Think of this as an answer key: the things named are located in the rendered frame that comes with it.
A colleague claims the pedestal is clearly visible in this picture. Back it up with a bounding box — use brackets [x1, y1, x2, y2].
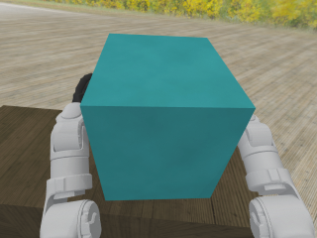
[0, 105, 263, 238]

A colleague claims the robot left upper arm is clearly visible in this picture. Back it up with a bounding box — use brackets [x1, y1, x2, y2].
[41, 199, 102, 238]

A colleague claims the carton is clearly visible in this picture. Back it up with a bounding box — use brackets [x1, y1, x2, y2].
[79, 33, 256, 201]

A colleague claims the right robot forearm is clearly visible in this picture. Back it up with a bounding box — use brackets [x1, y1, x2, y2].
[237, 114, 315, 236]

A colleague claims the left robot forearm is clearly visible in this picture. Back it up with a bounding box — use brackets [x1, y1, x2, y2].
[40, 102, 93, 238]

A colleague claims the robot left hand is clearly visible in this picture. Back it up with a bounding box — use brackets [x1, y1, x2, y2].
[72, 72, 93, 103]

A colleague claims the robot right upper arm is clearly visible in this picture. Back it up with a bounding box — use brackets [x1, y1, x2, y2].
[249, 194, 315, 238]

